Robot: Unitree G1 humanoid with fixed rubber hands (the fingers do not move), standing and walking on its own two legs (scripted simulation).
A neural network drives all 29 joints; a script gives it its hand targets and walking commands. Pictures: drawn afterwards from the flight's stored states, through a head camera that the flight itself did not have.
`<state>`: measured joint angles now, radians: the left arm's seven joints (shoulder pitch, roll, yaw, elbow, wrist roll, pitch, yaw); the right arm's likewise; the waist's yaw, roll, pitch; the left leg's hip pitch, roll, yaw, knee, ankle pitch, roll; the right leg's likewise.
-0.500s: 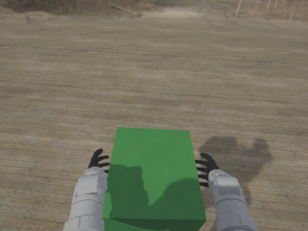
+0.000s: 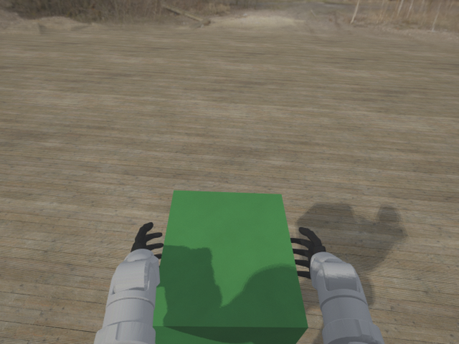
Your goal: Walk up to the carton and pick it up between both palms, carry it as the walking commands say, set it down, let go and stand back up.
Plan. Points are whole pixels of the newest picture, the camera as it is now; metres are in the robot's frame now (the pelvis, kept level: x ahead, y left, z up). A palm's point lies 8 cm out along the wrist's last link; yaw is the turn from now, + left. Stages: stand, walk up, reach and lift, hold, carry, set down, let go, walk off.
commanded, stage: hold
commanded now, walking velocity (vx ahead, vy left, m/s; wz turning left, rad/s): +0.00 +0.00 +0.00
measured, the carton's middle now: (225, 271) +0.32 +0.02 -0.04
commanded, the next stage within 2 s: carry in 0.18 s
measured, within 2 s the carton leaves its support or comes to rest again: neither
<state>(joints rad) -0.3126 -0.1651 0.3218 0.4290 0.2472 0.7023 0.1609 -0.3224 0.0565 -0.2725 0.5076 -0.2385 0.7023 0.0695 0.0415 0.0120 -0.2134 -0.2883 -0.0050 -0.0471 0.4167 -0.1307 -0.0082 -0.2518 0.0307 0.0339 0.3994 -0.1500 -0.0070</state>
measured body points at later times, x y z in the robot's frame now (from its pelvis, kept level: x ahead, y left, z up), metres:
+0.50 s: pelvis -0.01 -0.05 -0.01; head -0.04 -0.06 +0.44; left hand +0.30 +0.10 +0.08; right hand +0.30 -0.22 +0.05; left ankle +0.02 +0.09 -0.72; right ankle +0.02 -0.13 -0.74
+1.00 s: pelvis -0.07 -0.16 -0.02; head -0.06 -0.19 +0.43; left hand +0.25 -0.07 +0.07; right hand +0.17 -0.38 +0.05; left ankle -0.07 +0.00 -0.67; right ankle +0.01 -0.23 -0.74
